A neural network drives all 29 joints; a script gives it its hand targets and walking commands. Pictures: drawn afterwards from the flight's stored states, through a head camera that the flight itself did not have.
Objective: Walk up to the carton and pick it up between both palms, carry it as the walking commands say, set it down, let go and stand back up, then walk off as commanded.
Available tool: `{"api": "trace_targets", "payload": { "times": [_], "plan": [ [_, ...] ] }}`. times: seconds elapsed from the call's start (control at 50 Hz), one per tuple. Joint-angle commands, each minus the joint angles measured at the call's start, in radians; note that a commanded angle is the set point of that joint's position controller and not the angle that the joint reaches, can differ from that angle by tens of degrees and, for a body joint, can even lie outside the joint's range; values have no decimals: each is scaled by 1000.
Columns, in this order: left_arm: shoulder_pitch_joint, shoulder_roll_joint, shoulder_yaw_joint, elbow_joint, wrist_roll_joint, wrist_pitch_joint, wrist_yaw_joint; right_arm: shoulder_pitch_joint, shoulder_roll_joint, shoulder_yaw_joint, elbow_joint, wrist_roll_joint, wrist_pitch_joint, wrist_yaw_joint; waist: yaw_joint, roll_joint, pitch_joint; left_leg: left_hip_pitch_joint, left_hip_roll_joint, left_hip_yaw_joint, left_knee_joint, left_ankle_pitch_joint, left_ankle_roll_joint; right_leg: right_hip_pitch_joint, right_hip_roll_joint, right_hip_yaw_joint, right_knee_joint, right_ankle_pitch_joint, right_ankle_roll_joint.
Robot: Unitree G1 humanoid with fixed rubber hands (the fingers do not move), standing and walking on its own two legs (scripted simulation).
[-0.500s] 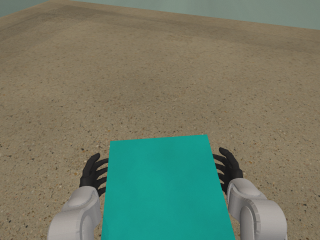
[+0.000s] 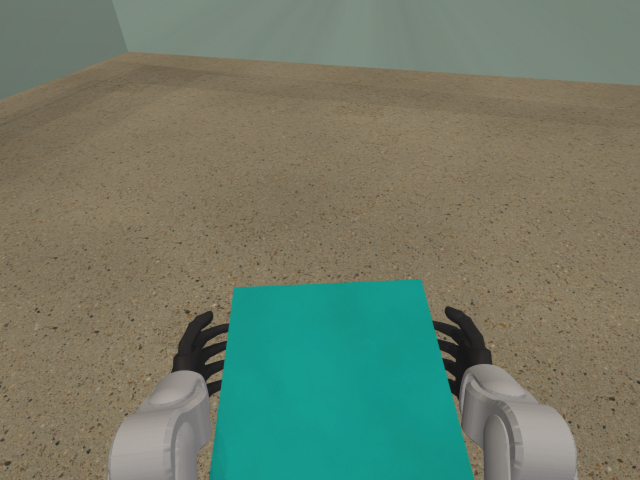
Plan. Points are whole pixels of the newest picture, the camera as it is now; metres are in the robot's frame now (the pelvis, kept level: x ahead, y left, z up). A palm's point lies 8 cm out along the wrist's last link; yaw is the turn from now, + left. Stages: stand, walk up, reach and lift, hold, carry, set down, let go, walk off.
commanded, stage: carry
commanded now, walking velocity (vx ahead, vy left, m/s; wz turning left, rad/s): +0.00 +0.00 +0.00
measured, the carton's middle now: (332, 413) +0.22 -0.01 +0.03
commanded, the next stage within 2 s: none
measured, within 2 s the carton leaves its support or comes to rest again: neither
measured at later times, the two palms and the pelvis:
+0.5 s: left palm (184, 423) +0.19 +0.14 +0.09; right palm (479, 409) +0.19 -0.16 +0.09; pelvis -0.04 +0.00 -0.01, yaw +0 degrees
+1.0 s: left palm (209, 406) +0.21 +0.12 +0.09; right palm (490, 395) +0.20 -0.18 +0.08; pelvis -0.02 -0.02 -0.01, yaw -1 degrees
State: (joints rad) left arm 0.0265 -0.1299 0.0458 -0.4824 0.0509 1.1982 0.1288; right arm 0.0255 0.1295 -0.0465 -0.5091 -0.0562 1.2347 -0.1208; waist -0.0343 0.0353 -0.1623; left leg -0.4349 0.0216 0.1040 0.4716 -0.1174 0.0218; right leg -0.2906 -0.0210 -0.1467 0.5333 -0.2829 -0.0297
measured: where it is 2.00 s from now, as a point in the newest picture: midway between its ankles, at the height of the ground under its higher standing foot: outside the picture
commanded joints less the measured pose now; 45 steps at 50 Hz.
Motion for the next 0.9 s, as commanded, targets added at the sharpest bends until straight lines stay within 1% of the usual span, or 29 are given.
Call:
{"api": "trace_targets", "payload": {
  "times": [0.0, 0.06, 0.08, 0.12, 0.16, 0.24, 0.36, 0.4, 0.44, 0.5, 0.54, 0.56, 0.6, 0.64, 0.66, 0.68, 0.7, 0.72, 0.74, 0.78, 0.8, 0.82, 0.84, 0.86, 0.88],
  "plan": [
    [-385, -716, -567, -77, -236, 7, -99, -427, 732, 607, -85, 275, -20, 107, 13, -39, -13, 125, 61, -96, -78, -223, -21, -189, -138, 129, -195, -306, -21],
    [-392, -728, -581, -91, -251, 11, -99, -416, 735, 596, -86, 269, -22, 104, 18, 12, -34, 86, 89, -152, -165, -337, -19, -144, -80, 90, -115, -262, -16],
    [-392, -733, -585, -95, -256, 11, -99, -414, 736, 595, -89, 269, -23, 103, 20, 19, -48, 77, 95, -165, -186, -364, -20, -123, -65, 83, -96, -242, -17],
    [-392, -742, -594, -101, -265, 10, -101, -409, 740, 594, -94, 267, -26, 101, 23, 24, -71, 76, 98, -171, -200, -378, -24, -98, -50, 82, -81, -216, -20],
    [-391, -748, -601, -104, -272, 9, -103, -401, 744, 595, -97, 264, -28, 100, 23, 15, -83, 91, 91, -159, -185, -354, -28, -99, -50, 94, -93, -214, -23],
    [-384, -749, -606, -107, -276, 8, -106, -391, 747, 597, -105, 259, -32, 97, 19, -15, -83, 125, 71, -127, -131, -297, -32, -138, -66, 122, -135, -257, -29],
    [-377, -741, -600, -109, -269, 10, -106, -391, 746, 600, -111, 257, -32, 96, 13, -40, -72, 141, 54, -101, -48, -264, -32, -198, -79, 131, -152, -311, -35],
    [-376, -738, -597, -111, -265, 11, -104, -395, 746, 600, -111, 259, -32, 96, 11, -35, -65, 133, 53, -103, -38, -270, -31, -212, -78, 128, -142, -325, -36],
    [-374, -735, -593, -114, -261, 12, -101, -401, 744, 600, -113, 261, -31, 96, 12, -14, -60, 110, 59, -118, -61, -291, -30, -207, -64, 116, -117, -325, -35],
    [-365, -729, -586, -120, -258, 14, -96, -411, 739, 600, -119, 266, -28, 93, 19, 33, -68, 56, 78, -152, -143, -338, -34, -147, -28, 93, -58, -288, -32],
    [-358, -727, -584, -121, -260, 13, -94, -408, 738, 601, -119, 267, -27, 91, 25, 39, -86, 42, 85, -154, -156, -342, -39, -111, -21, 92, -37, -265, -34],
    [-357, -726, -583, -122, -261, 13, -94, -405, 738, 601, -119, 267, -27, 90, 26, 26, -89, 43, 82, -146, -146, -335, -41, -109, -26, 102, -49, -272, -36],
    [-363, -721, -583, -127, -266, 12, -93, -401, 735, 599, -122, 263, -27, 87, 23, -29, -82, 72, 60, -118, -88, -298, -42, -149, -55, 147, -124, -317, -38],
    [-370, -717, -584, -122, -266, 13, -93, -391, 734, 595, -115, 255, -29, 85, 14, -95, -78, 143, 30, -70, 51, -202, -42, -224, -110, 197, -205, -362, -40],
    [-372, -718, -586, -114, -264, 13, -94, -384, 733, 591, -103, 249, -31, 85, 9, -116, -74, 180, 19, -49, 131, -162, -41, -270, -143, 216, -242, -395, -46],
    [-375, -717, -587, -103, -260, 13, -96, -379, 731, 585, -86, 242, -32, 86, 4, -120, -63, 200, 14, -39, 192, -150, -38, -313, -166, 220, -260, -418, -53],
    [-381, -714, -586, -92, -253, 13, -96, -378, 729, 578, -66, 235, -34, 87, 0, -117, -48, 206, 13, -36, 231, -152, -36, -344, -177, 212, -262, -430, -58],
    [-387, -717, -584, -84, -246, 11, -97, -388, 731, 575, -55, 234, -36, 90, -3, -110, -31, 207, 18, -39, 239, -153, -32, -366, -179, 199, -251, -432, -59],
    [-395, -724, -582, -80, -241, 8, -97, -404, 737, 576, -52, 238, -39, 93, -5, -96, -17, 200, 26, -49, 218, -154, -28, -374, -168, 183, -226, -426, -55],
    [-408, -735, -583, -85, -236, 6, -96, -433, 751, 579, -59, 251, -43, 96, -6, -42, 3, 149, 40, -92, 106, -192, -23, -345, -120, 147, -144, -404, -40],
    [-407, -739, -588, -97, -237, 8, -94, -443, 752, 580, -72, 257, -42, 95, -2, 14, 11, 89, 64, -149, -4, -272, -20, -302, -80, 123, -83, -386, -33],
    [-393, -735, -583, -105, -236, 10, -91, -447, 746, 581, -82, 262, -39, 93, 8, 92, 6, 2, 100, -217, -154, -367, -19, -213, -26, 87, 2, -335, -23],
    [-371, -735, -579, -110, -235, 12, -89, -441, 746, 588, -88, 268, -37, 92, 22, 153, -35, -52, 147, -265, -242, -430, -22, -102, 9, 49, 111, -220, -16],
    [-361, -736, -579, -111, -239, 12, -89, -431, 752, 594, -86, 274, -35, 93, 32, 168, -80, -76, 172, -277, -276, -450, -25, -17, 15, 40, 163, -148, -17],
    [-366, -740, -583, -116, -250, 10, -90, -430, 761, 600, -86, 279, -35, 93, 38, 146, -105, -74, 169, -259, -259, -425, -25, 19, 7, 50, 146, -123, -20]
  ]
}}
